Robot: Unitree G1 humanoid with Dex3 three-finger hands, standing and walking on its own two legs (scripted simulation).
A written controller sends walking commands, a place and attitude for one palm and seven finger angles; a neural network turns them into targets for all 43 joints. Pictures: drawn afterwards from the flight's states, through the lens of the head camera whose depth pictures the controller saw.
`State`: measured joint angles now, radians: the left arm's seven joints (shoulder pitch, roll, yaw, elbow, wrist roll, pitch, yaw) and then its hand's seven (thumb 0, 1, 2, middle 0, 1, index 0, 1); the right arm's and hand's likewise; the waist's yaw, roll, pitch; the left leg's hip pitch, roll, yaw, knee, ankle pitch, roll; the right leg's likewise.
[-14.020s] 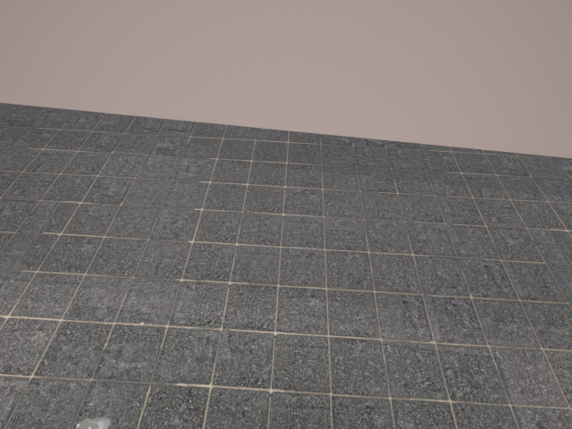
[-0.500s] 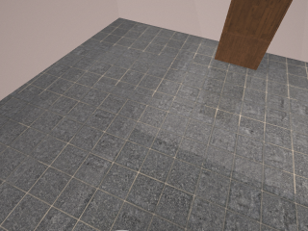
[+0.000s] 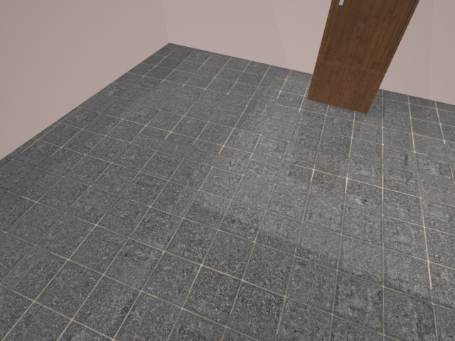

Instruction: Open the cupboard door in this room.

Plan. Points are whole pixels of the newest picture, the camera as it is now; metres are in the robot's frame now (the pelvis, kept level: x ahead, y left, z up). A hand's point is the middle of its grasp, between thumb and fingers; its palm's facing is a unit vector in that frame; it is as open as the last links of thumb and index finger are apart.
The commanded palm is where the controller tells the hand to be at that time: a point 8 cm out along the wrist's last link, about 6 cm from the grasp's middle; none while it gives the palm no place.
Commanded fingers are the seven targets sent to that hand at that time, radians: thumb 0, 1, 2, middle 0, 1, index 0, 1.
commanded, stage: turn or walk to find it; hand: left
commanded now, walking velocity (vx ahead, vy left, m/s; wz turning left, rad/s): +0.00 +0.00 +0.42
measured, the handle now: out of the picture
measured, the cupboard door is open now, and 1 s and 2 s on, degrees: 0 0 0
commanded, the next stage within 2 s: stand and wait in 0.50 s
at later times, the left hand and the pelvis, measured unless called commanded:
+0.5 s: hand out of the picture +0.06 +0.20 -0.15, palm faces +0.21 -0.94 -0.27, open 7.4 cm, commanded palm none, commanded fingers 0.00 0.90 0.90 -0.20 -0.30 -0.20 -0.30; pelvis -0.02 -0.02 -0.01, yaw +12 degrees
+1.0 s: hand out of the picture -0.12 +0.14 -0.18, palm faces +0.39 -0.90 -0.21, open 7.4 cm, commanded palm none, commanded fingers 0.00 0.90 0.90 -0.20 -0.30 -0.20 -0.30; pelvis -0.02 -0.03 -0.01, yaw +19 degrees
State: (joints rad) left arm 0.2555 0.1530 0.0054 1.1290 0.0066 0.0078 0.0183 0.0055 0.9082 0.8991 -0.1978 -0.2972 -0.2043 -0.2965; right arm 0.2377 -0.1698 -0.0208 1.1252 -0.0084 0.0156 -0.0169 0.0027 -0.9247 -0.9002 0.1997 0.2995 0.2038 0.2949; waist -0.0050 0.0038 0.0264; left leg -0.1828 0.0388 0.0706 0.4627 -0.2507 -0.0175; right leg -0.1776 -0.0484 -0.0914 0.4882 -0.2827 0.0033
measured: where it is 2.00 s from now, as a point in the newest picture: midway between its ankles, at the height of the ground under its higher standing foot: outside the picture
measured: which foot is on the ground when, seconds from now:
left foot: down 0.00-0.50, up 0.52-0.88, down 0.90-1.00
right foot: down 0.00-0.24, up 0.26-0.48, down 0.50-0.94, up 0.96-1.00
